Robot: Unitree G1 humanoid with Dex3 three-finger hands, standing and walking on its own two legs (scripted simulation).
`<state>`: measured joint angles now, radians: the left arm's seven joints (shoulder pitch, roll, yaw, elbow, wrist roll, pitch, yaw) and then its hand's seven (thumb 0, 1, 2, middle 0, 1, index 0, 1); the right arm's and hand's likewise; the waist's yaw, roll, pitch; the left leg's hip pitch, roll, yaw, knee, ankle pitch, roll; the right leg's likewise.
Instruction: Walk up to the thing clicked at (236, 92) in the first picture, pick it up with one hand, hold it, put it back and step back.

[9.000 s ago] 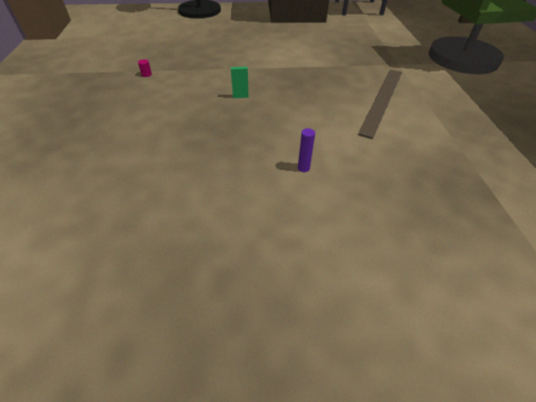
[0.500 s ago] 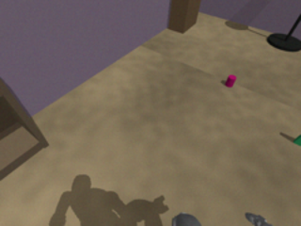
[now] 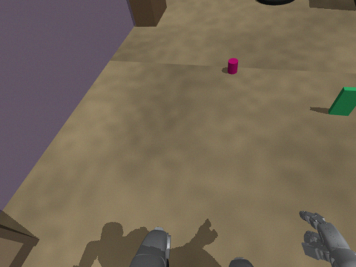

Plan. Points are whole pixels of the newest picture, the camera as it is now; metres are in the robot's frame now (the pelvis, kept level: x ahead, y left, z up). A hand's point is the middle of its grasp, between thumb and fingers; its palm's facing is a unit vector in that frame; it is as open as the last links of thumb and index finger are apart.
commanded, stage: walk up
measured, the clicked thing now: (345, 102) +1.11 -0.91 -0.64
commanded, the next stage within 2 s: none
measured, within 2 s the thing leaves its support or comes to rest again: neither
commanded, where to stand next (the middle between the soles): +0.10 +0.05 m, yaw -52 degrees
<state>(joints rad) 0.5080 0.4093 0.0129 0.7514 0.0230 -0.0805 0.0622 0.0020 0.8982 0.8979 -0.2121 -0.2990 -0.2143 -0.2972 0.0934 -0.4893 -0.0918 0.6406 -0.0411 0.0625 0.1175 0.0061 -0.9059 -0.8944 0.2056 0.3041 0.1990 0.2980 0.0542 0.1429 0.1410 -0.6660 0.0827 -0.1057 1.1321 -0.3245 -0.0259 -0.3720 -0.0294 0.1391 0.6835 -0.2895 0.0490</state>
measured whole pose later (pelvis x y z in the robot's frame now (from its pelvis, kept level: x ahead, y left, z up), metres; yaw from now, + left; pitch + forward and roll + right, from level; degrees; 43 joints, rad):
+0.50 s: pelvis +0.02 +0.18 +0.01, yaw -25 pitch -2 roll -2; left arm 0.29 0.48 0.07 0.79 0.03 0.06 -0.05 0.00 0.91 0.90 -0.20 -0.30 -0.21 -0.30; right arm 0.28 -0.43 -0.07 0.85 -0.01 -0.03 0.01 0.01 -0.90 -0.89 0.21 0.30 0.20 0.30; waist -0.04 -0.05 0.10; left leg -0.40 0.14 0.23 0.61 -0.18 0.05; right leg -0.51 0.03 0.13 1.14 -0.34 0.02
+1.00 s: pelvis -0.06 +0.16 +0.03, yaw -43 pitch -3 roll +1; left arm 0.50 0.39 0.07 0.93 0.02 0.00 -0.04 0.00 0.90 0.90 -0.21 -0.30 -0.21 -0.30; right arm 0.26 -0.43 -0.07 0.88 -0.01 0.02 0.07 0.01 -0.90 -0.89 0.21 0.30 0.20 0.30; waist 0.05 0.06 -0.01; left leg -0.58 0.10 0.06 1.07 -0.21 -0.05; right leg -0.13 0.02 -0.01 0.40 -0.33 -0.07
